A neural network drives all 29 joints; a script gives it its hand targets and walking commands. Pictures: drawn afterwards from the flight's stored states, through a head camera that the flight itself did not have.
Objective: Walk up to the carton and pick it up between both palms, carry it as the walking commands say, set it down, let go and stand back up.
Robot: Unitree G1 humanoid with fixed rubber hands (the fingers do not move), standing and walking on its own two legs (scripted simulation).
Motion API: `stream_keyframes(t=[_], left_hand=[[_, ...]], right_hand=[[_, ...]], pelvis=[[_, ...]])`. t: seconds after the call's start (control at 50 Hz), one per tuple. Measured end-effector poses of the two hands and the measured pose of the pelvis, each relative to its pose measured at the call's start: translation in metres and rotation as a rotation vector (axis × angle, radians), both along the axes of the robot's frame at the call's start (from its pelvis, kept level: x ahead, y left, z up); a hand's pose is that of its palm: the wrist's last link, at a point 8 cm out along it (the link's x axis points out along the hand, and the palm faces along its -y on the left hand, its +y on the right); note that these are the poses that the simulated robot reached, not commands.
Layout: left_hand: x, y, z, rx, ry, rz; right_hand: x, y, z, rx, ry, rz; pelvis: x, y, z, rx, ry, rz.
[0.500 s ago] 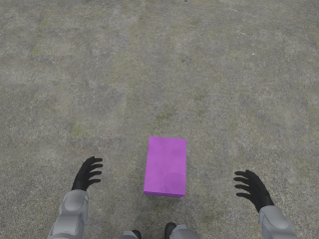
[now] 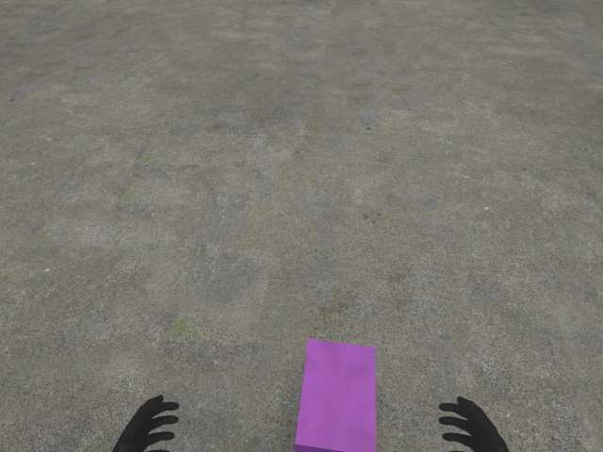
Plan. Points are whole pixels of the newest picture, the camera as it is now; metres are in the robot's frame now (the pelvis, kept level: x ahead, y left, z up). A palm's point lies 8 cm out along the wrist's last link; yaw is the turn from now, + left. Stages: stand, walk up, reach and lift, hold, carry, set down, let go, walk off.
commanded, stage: let go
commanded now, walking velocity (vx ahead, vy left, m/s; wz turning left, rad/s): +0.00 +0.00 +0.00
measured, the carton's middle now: (336, 401) +0.42 -0.09 -0.69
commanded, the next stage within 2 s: stand in 0.22 s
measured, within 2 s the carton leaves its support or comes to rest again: neither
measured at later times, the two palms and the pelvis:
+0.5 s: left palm out of the picture +0.13 +0.27 -0.08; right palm out of the picture +0.16 -0.30 -0.09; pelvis +0.01 -0.02 +0.00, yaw +1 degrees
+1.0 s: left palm out of the picture +0.12 +0.28 -0.09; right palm out of the picture +0.14 -0.31 -0.09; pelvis +0.02 -0.02 +0.00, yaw +1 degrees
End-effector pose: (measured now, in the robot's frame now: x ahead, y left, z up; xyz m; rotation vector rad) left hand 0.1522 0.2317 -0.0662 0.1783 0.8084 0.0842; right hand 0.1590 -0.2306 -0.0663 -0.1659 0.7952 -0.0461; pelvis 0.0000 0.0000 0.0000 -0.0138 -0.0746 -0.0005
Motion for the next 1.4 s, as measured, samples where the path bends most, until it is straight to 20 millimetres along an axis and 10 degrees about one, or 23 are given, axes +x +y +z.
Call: stream_keyframes(t=[0.24,0.5,1.4], left_hand=[[0.001,-0.006,-0.003,0.016,-0.025,0.024],[-0.021,0.041,-0.013,0.216,0.133,0.069],[-0.057,0.054,-0.025,0.207,0.285,0.102]], right_hand=[[0.001,-0.016,-0.003,-0.077,0.048,-0.018],[-0.002,-0.071,-0.019,-0.189,0.082,-0.039],[-0.048,-0.090,-0.028,-0.235,0.241,-0.055]], pelvis=[[-0.001,-0.012,-0.004,0.006,-0.002,-0.005],[0.013,-0.021,-0.002,0.007,0.069,0.018],[0.003,-0.021,0.008,0.011,0.037,0.010]])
